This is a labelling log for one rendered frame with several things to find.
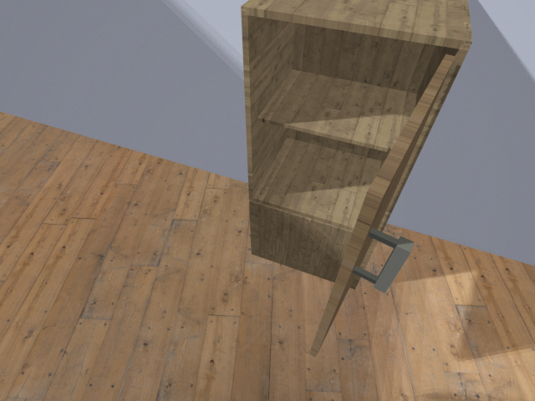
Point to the cupboard door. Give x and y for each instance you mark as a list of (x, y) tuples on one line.
[(378, 198)]

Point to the handle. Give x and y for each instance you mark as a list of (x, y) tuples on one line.
[(402, 249)]

